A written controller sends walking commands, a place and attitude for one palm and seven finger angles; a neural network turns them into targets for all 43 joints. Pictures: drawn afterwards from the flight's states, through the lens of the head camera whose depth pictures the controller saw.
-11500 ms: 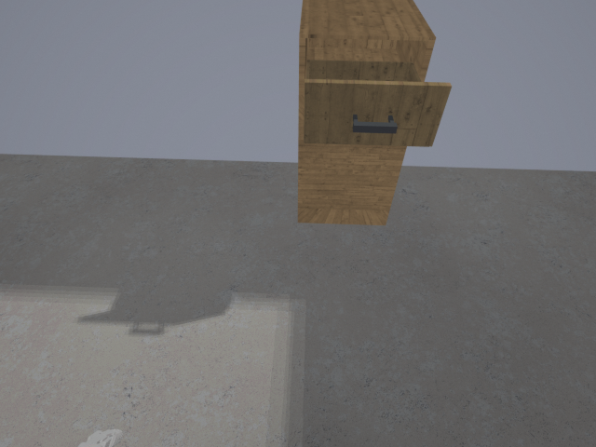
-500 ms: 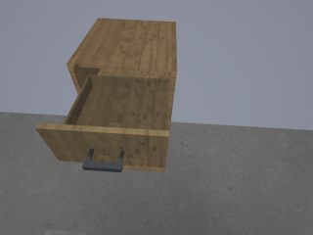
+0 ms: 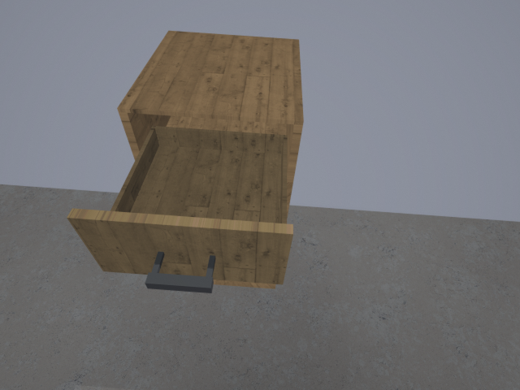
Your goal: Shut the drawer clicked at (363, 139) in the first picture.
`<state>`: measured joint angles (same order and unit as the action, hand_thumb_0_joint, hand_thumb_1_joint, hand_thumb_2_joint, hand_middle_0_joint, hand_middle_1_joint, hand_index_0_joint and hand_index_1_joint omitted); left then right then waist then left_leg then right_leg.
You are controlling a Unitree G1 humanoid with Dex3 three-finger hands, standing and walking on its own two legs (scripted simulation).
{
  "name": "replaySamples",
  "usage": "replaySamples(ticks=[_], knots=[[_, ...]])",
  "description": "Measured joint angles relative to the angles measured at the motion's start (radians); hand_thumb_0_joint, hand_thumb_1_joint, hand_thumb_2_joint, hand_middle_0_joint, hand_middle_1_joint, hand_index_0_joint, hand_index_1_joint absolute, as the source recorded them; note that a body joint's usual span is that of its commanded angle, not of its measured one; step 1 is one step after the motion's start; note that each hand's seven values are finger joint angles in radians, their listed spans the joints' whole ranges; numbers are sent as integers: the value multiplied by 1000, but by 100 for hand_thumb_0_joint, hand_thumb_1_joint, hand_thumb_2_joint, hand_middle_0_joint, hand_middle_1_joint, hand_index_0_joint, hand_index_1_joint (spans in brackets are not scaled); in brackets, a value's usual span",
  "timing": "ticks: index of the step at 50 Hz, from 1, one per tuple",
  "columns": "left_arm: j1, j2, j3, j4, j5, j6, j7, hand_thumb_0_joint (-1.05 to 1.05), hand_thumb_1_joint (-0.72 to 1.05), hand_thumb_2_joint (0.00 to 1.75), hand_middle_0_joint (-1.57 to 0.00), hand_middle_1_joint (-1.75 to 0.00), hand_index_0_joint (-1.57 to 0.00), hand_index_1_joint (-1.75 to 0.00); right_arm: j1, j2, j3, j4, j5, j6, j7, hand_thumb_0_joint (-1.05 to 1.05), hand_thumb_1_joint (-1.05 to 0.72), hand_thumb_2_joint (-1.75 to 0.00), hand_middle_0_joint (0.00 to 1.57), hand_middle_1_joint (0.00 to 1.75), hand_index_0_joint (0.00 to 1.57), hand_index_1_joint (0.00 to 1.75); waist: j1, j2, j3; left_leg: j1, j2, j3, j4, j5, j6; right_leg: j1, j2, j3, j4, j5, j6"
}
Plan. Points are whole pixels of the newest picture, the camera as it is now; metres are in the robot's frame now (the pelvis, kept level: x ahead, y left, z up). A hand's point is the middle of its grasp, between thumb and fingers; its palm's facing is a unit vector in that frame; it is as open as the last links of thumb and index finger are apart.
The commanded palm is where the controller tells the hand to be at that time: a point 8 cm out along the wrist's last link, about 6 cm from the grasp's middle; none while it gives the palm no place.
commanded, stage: look again from close up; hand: left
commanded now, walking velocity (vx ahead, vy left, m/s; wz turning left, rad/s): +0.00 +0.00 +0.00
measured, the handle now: (182, 271) +0.31 +0.16 -0.03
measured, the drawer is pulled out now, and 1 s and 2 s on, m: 0.30 0.29 0.29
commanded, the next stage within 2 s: raise the hand and make a fist in 0.54 s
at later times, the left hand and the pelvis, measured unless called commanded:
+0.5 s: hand out of the picture -0.01 +0.16 -0.18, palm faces +0.02 -0.99 -0.17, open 7.4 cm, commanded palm none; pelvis +0.00 +0.00 +0.00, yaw -1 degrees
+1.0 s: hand (180, 377) +0.15 +0.13 -0.03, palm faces +0.07 -1.00 +0.04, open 6.3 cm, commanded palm +0.10 +0.19 -0.04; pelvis -0.03 -0.04 -0.05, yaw +2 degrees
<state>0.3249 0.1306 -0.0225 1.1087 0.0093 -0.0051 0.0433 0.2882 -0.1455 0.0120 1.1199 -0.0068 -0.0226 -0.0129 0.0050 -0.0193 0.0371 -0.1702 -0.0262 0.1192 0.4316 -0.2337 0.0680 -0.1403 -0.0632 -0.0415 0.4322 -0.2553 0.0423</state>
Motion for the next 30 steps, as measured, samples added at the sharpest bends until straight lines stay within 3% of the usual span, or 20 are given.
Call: replaySamples(ticks=[30], knots=[[1, -3, 4, -4, 1, 2, 2, 0, 91, 89, -20, -30, -20, -30, 12, 13, -3, 15, 2, -3, 0, 0, -91, -90, 20, 30, 20, 30, -3, 9, -2, 12, -5, 13, -26, 9, 2, -3, -4, 14, -5, 2, 3]])
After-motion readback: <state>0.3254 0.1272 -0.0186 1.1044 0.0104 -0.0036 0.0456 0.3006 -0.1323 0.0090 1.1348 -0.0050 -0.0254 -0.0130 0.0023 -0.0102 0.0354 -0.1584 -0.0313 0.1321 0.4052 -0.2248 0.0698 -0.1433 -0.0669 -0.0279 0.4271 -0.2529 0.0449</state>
